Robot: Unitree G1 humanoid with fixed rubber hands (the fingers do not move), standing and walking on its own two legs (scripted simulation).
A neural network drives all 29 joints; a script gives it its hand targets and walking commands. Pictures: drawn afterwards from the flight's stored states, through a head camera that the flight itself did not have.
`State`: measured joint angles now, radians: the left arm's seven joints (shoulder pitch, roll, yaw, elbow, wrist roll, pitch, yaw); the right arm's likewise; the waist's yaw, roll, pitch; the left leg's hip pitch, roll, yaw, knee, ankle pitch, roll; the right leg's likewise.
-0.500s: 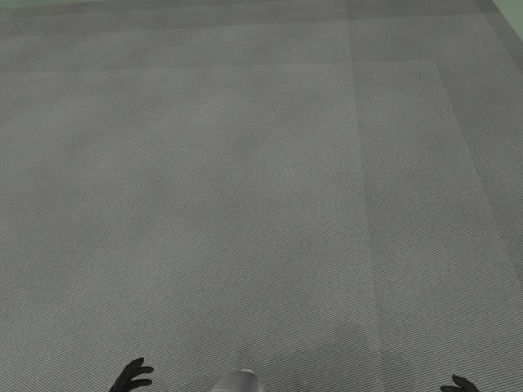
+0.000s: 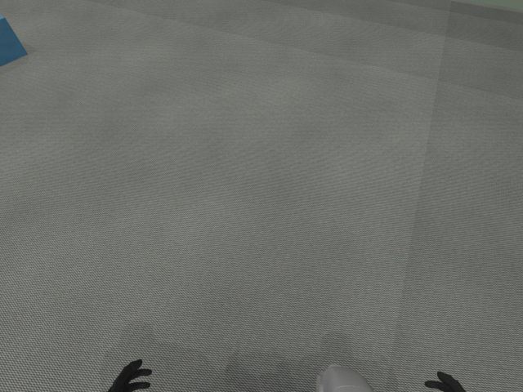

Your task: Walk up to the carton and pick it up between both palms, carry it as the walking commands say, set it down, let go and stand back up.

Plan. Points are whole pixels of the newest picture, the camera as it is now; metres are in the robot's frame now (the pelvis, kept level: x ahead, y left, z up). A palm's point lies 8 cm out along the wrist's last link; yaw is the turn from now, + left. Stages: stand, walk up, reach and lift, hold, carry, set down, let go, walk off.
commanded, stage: walk up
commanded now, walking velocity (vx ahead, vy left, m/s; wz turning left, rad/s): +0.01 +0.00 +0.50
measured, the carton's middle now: out of the picture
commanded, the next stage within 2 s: none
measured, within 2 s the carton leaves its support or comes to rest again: neither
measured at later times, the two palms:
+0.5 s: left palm out of the picture -0.07 +0.25 -0.10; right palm (435, 366) +0.17 -0.25 -0.11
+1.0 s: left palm (55, 371) +0.16 +0.36 -0.11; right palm (392, 360) +0.18 -0.18 -0.11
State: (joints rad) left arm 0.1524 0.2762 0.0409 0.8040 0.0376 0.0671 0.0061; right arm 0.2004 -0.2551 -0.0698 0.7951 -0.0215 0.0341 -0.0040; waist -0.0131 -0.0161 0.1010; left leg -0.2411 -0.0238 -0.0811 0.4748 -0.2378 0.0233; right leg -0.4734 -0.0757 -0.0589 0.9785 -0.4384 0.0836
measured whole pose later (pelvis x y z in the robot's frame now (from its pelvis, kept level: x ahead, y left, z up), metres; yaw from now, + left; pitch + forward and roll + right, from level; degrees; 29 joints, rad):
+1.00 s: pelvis +0.12 +0.08 +0.00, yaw +28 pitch +1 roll -2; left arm 0.07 0.25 0.04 0.81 0.03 -0.01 -0.07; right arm 0.45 -0.23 -0.04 1.00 -0.02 -0.07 0.00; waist -0.07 -0.04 0.05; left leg 0.05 0.01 -0.07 0.26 -0.32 0.02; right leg -0.61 -0.10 -0.06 0.75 -0.10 0.08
